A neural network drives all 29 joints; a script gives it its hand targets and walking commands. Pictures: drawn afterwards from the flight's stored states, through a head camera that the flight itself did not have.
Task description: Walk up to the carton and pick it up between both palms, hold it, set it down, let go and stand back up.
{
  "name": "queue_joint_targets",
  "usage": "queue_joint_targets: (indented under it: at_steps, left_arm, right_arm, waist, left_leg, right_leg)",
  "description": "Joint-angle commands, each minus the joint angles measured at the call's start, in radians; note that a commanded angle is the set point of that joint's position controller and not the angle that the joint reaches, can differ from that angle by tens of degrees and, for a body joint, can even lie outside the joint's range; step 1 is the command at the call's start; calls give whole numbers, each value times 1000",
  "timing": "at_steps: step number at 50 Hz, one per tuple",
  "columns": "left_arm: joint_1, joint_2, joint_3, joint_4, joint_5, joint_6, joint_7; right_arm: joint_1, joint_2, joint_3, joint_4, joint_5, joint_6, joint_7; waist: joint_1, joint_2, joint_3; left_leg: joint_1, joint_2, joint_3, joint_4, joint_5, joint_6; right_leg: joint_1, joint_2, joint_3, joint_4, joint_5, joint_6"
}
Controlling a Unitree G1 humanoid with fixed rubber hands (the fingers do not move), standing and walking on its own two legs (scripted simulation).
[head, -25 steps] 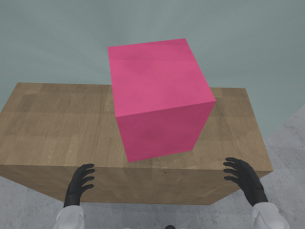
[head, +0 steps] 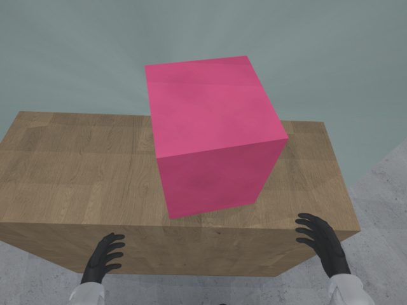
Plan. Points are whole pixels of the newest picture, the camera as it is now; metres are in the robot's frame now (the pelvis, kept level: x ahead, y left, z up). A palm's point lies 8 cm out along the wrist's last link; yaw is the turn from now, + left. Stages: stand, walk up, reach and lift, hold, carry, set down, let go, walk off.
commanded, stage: set down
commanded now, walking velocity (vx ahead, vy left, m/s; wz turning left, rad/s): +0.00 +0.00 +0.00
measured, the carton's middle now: (205, 142) +0.42 +0.02 +0.05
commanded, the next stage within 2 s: let go in 0.66 s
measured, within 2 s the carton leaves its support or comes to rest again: neither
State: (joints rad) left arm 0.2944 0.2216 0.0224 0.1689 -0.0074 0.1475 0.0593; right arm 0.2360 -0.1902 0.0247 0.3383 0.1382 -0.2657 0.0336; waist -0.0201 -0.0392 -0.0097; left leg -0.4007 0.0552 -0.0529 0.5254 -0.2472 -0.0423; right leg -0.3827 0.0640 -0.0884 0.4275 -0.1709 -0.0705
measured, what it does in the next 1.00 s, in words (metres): stands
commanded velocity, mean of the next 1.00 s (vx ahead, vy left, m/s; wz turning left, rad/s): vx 0.00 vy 0.00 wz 0.00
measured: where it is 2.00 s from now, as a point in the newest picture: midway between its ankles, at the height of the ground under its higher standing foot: outside the picture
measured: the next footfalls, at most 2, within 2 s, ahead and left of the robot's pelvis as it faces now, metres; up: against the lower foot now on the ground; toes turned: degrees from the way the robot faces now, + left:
none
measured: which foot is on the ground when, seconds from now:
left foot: down 0.00-1.00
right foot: down 0.00-1.00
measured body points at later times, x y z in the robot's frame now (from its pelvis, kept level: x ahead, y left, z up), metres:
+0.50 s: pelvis +0.00 +0.00 +0.00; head +0.04 +0.03 +0.45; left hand +0.18 +0.23 -0.08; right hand +0.21 -0.21 -0.02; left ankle +0.01 +0.14 -0.74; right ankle +0.03 -0.08 -0.74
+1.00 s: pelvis +0.00 +0.00 +0.00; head +0.03 +0.03 +0.45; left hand +0.17 +0.23 -0.09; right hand +0.21 -0.21 -0.02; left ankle +0.01 +0.14 -0.74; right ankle +0.03 -0.08 -0.74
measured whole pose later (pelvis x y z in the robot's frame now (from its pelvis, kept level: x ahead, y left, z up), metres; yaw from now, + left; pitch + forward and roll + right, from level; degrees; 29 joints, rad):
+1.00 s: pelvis +0.00 +0.00 +0.00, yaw +0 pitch +2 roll -1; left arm 0.25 0.22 0.02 0.33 0.02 0.19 0.03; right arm 0.17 -0.16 0.02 0.45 0.05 -0.30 0.01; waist -0.03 -0.04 0.02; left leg -0.31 0.06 -0.05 0.53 -0.25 -0.04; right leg -0.30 0.06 -0.09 0.43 -0.18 -0.07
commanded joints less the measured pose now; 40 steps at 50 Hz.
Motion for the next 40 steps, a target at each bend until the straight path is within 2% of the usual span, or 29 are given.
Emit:
queue_joint_targets:
  at_steps: [1, 5, 7, 8, 9, 10, 11, 13, 16, 19, 20, 23, 26, 29, 30, 31, 35, 37, 40]
  left_arm:
    - [-63, 111, 43, -3, 8, -17, -31]
    - [-85, 124, 47, 31, 20, -11, -33]
    - [-90, 131, 51, 91, 21, -4, -48]
    - [-90, 122, 48, 100, 35, -2, -49]
    - [-103, 134, 61, 98, 31, -1, -51]
    - [-107, 136, 50, 76, 26, -7, -46]
    - [-103, 131, 54, 120, 35, -2, -51]
    - [-119, 135, 64, 83, 38, -13, -43]
    - [-121, 130, 57, 142, 40, -4, -52]
    - [-123, 128, 65, 146, 55, -3, -50]
    - [-132, 129, 63, 129, 53, -2, -51]
    - [-109, 110, 63, 158, 75, 4, -53]
    - [-119, 115, 60, 142, 69, 4, -54]
    - [-107, 99, 60, 155, 88, 9, -50]
    - [-106, 95, 60, 152, 87, 10, -52]
    - [-113, 105, 59, 142, 82, 15, -52]
    - [-108, 98, 59, 146, 83, 16, -51]
    - [-114, 100, 59, 130, 86, 15, -47]
    - [-108, 94, 57, 139, 90, 16, -49]
  right_arm:
    - [1, -59, -41, 150, -45, 79, -10]
    - [0, -40, -49, 201, -59, 92, -16]
    - [1, -19, -40, 238, -77, 103, -27]
    - [2, -19, -41, 257, -79, 106, -26]
    - [-13, -19, -45, 250, -86, 105, -31]
    - [-9, -17, -50, 254, -84, 103, -29]
    - [-13, -15, -44, 278, -96, 107, -32]
    - [-23, -25, -59, 277, -95, 101, -29]
    - [-20, -12, -56, 317, -109, 110, -36]
    - [-31, -23, -56, 336, -109, 112, -33]
    - [-30, -20, -61, 326, -113, 110, -35]
    - [-27, -28, -60, 365, -117, 113, -34]
    - [-32, -21, -61, 343, -118, 113, -39]
    - [-34, -48, -74, 366, -118, 117, -31]
    - [-30, -37, -68, 362, -117, 119, -34]
    - [-34, -41, -74, 349, -121, 120, -37]
    - [-25, -44, -72, 361, -124, 124, -36]
    - [-39, -48, -81, 357, -122, 124, -33]
    - [-26, -50, -75, 368, -118, 127, -35]
  waist:
    - [25, 82, -102]
    - [11, 105, -69]
    - [6, 83, -40]
    - [9, 104, -36]
    - [15, 96, -32]
    - [14, 124, -40]
    - [16, 111, -31]
    - [20, 144, -54]
    - [7, 127, -12]
    - [10, 152, -18]
    - [12, 145, -20]
    - [1, 162, 8]
    - [4, 147, 7]
    - [3, 172, 20]
    - [7, 171, 32]
    - [-4, 161, 28]
    - [3, 150, 36]
    - [11, 162, 23]
    - [1, 156, 38]
  left_leg:
    - [177, -66, 68, -167, 53, 32]
    - [193, -65, 70, -169, 40, 30]
    - [177, -70, 75, -172, 17, 33]
    - [175, -66, 73, -176, 18, 29]
    - [176, -66, 75, -175, 7, 30]
    - [187, -61, 72, -176, 21, 25]
    - [187, -62, 77, -178, 14, 24]
    - [190, -61, 77, -183, 22, 19]
    - [186, -63, 83, -187, 8, 22]
    - [184, -58, 80, -189, 15, 20]
    - [178, -61, 82, -191, 8, 21]
    - [171, -57, 87, -202, 7, 19]
    - [172, -57, 80, -187, 15, 19]
    - [170, -53, 83, -201, 5, 13]
    - [156, -54, 91, -204, -8, 17]
    - [157, -55, 91, -198, -11, 19]
    - [147, -54, 93, -200, -16, 21]
    - [151, -52, 89, -198, -2, 18]
    - [137, -52, 93, -198, -11, 25]
  right_leg:
    - [330, -112, 174, -121, -138, 66]
    - [322, -113, 165, -121, -150, 66]
    - [322, -121, 174, -129, -163, 67]
    - [333, -124, 176, -127, -172, 66]
    - [326, -119, 172, -126, -183, 68]
    - [322, -119, 168, -121, -168, 66]
    - [325, -117, 163, -120, -178, 67]
    - [339, -105, 143, -102, -153, 62]
    - [327, -111, 157, -114, -176, 63]
    - [344, -107, 147, -105, -172, 59]
    - [347, -106, 147, -106, -175, 57]
    - [369, -88, 136, -98, -171, 51]
    - [349, -108, 159, -110, -181, 54]
    - [360, -87, 137, -96, -190, 44]
    - [367, -85, 142, -100, -205, 42]
    - [366, -91, 152, -102, -199, 44]
    - [364, -90, 151, -100, -224, 46]
    - [371, -88, 147, -92, -207, 45]
    - [377, -89, 154, -97, -211, 42]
